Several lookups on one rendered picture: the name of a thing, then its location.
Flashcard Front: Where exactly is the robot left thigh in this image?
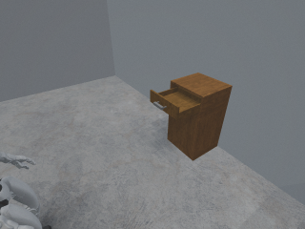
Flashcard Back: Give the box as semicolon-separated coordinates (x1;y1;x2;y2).
0;176;39;215

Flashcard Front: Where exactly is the right robot forearm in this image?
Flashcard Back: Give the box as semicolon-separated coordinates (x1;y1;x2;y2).
0;215;19;229

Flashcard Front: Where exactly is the cabinet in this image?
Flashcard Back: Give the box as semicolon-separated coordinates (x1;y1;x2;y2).
167;73;233;161

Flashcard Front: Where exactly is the left robot shin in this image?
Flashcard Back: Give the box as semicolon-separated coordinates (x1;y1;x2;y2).
24;203;41;219

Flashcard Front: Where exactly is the handle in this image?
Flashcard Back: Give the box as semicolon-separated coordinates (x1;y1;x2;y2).
153;101;167;111

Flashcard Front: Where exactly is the left robot forearm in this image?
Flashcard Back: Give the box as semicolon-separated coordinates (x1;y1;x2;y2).
0;152;16;164

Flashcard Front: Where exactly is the robot left hand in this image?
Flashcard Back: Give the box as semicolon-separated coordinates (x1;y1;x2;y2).
11;156;36;169

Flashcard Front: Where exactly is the drawer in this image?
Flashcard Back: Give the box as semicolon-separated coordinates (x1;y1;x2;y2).
150;87;202;121

